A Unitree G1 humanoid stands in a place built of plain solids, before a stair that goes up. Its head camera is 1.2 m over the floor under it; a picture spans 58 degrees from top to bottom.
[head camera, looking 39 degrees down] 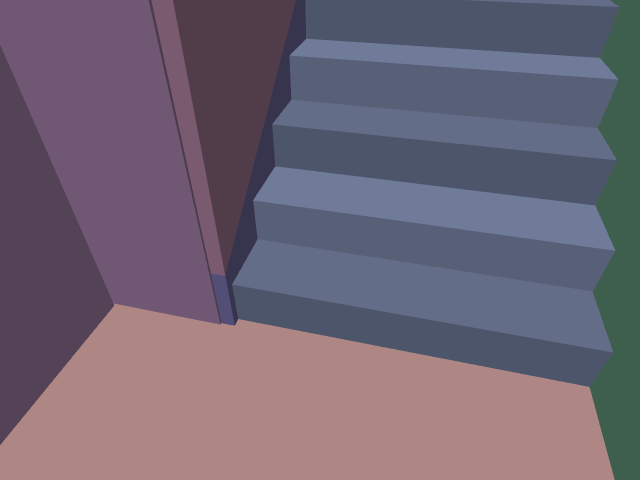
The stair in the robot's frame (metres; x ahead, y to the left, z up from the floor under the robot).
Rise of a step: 0.17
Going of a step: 0.25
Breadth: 1.17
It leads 14 degrees to the right of straight ahead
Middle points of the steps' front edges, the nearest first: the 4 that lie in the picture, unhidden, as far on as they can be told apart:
0.89 -0.27 0.18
1.13 -0.33 0.35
1.38 -0.39 0.53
1.62 -0.45 0.70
